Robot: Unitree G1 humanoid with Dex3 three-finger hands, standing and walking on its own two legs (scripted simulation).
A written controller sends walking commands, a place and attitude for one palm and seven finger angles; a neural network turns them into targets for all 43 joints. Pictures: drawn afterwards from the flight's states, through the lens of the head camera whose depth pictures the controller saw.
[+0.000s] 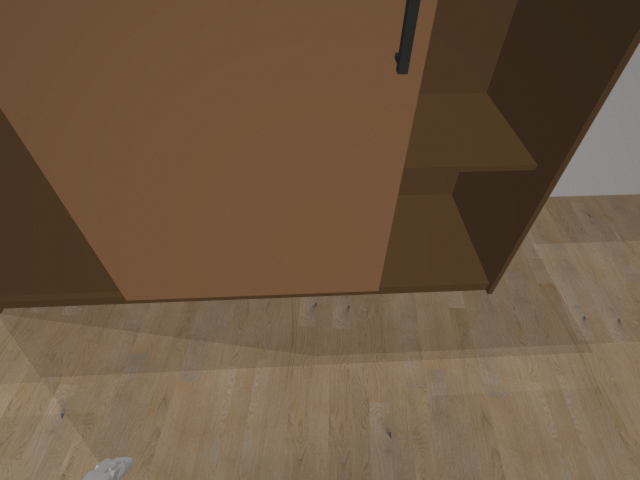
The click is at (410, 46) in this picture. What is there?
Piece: wardrobe's sliding door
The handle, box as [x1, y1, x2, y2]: [395, 0, 420, 73]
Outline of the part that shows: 420,0 406,1 399,52 395,53 397,73 407,73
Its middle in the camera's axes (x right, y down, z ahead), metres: +0.16 -0.42 +0.72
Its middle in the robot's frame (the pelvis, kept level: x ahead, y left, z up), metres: +0.85 -0.12 +0.23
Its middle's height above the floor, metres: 1.00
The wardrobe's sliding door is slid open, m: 0.43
